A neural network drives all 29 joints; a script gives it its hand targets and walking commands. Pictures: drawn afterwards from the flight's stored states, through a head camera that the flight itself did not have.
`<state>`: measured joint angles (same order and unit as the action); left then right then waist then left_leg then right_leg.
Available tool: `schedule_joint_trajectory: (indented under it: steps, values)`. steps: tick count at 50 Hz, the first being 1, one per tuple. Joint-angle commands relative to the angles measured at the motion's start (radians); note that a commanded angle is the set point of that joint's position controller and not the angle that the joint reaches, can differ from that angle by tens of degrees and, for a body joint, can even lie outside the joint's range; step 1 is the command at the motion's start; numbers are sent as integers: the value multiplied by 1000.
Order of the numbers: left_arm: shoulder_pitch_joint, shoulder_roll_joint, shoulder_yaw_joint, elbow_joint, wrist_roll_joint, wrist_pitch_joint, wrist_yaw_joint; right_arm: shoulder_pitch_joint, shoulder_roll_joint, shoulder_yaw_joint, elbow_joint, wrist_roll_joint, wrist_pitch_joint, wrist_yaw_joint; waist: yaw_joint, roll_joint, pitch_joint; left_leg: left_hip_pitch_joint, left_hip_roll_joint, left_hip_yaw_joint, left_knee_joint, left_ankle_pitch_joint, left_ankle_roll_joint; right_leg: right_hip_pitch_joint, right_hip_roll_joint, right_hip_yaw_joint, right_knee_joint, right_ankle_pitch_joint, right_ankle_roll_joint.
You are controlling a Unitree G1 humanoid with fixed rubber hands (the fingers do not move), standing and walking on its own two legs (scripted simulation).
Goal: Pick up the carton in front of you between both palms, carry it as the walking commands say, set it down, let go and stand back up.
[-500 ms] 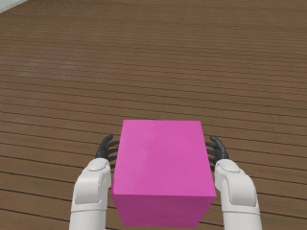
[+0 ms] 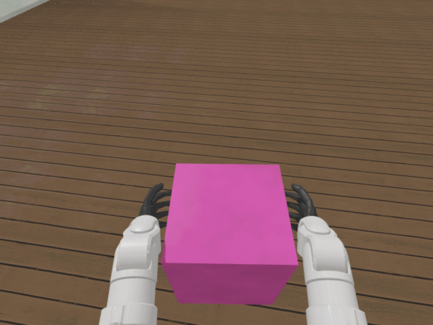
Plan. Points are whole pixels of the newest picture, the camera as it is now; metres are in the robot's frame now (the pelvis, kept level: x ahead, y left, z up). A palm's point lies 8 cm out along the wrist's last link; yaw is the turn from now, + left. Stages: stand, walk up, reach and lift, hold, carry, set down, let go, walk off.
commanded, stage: carry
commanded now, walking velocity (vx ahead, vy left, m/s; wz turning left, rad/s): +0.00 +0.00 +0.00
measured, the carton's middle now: (226, 237) +0.30 +0.00 -0.03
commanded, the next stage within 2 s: hold in 0.76 s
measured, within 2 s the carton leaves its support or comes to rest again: neither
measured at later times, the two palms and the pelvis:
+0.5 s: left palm (147, 231) +0.27 +0.15 +0.04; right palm (308, 232) +0.27 -0.15 +0.04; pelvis -0.02 +0.00 +0.00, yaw +0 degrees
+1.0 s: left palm (147, 242) +0.25 +0.14 +0.05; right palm (317, 249) +0.24 -0.16 +0.05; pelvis -0.04 +0.00 +0.01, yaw -2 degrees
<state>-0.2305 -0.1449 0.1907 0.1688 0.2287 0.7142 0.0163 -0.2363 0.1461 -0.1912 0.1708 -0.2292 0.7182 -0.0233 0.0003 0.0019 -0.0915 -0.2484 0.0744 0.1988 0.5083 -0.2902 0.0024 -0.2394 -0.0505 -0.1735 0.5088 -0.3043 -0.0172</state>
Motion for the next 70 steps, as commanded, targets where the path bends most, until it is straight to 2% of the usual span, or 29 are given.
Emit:
schedule_joint_trajectory:
  steps: [1,8,38,39,40,41,42,44,45,46,47,53,55,58,62,66,68,70]
  values:
    - [-437,-841,-541,-44,-211,-13,-208,-428,849,541,-41,211,-12,209,0,-2,-241,107,107,-104,-47,316,5,66,-121,104,-59,356,-3]
    - [-471,-859,-552,-56,-224,-16,-211,-460,869,554,-52,222,-16,213,0,-1,-235,97,106,-108,-64,270,8,59,-119,108,-75,300,-6]
    - [-466,-856,-545,-49,-219,-11,-212,-456,867,547,-47,218,-12,214,0,-1,-246,81,107,-111,-72,244,8,43,-119,111,-81,271,-6]
    - [-354,-887,-515,-62,-208,-3,-215,-335,893,526,-55,213,-5,218,4,-7,-136,222,-151,-273,-114,503,34,200,114,257,-109,574,-7]
    - [-377,-871,-516,-89,-196,-18,-208,-373,877,525,-94,206,-21,211,0,-17,-201,271,-139,-309,-109,583,34,227,112,282,-101,644,-8]
    - [-351,-831,-510,-93,-189,-19,-207,-329,845,495,-79,189,-27,200,-8,-32,-199,263,-138,-298,-113,565,29,277,104,290,-136,574,-17]
    - [-375,-835,-504,-99,-182,-25,-207,-377,842,510,-89,187,-27,201,8,-28,-172,277,-146,-292,-132,496,24,251,103,276,-132,571,5]
    - [-403,-842,-514,-96,-198,-25,-207,-370,842,501,-73,188,-31,201,-3,0,-168,259,-155,-293,-146,487,9,287,121,271,-138,527,3]
    - [-419,-820,-529,-95,-205,-26,-213,-361,842,484,-63,187,-37,192,-15,-18,-174,259,-152,-289,-144,440,7,306,119,274,-168,430,-8]
    - [-429,-832,-527,-98,-202,-29,-216,-394,846,502,-68,182,-35,197,-1,-12,-146,231,-159,-285,-151,368,8,292,119,271,-162,398,1]
    - [-446,-841,-525,-87,-203,-28,-218,-404,850,496,-62,179,-34,202,-11,-10,-141,214,-162,-287,-152,350,10,298,117,271,-155,408,2]
    - [-463,-862,-475,-7,-170,-23,-217,-479,872,495,-20,192,-23,226,16,-3,-85,202,-151,-287,-168,209,24,246,116,261,-162,244,5]
    - [-542,-866,-431,47,-153,-27,-221,-562,865,453,32,173,-27,237,18,-3,-37,174,-145,-282,-168,101,28,207,113,256,-161,128,-2]
    - [-705,-889,-354,172,-123,-52,-237,-716,867,359,167,130,-56,259,6,3,9,127,-135,-277,-151,-74,38,148,109,247,-142,-50,-16]
    - [-909,-885,-182,370,-44,-116,-241,-914,842,163,363,34,-122,270,-15,15,46,62,-127,-288,-114,-230,45,102,116,241,-84,-167,-25]
    - [-963,-760,39,504,86,-165,-204,-959,727,-51,503,-86,-164,235,-10,0,76,26,-140,-273,-50,-229,38,3,117,248,-49,-210,-22]
    - [-939,-676,131,529,143,-188,-187,-932,648,-137,538,-144,-184,216,-6,-14,81,-18,-147,-262,-19,-200,35,-50,127,236,-20,-181,-16]
    - [-916,-607,175,535,176,-220,-174,-909,573,-192,538,-187,-218,201,-12,-13,69,-82,-153,-254,15,-162,31,-102,136,220,24,-128,-11]
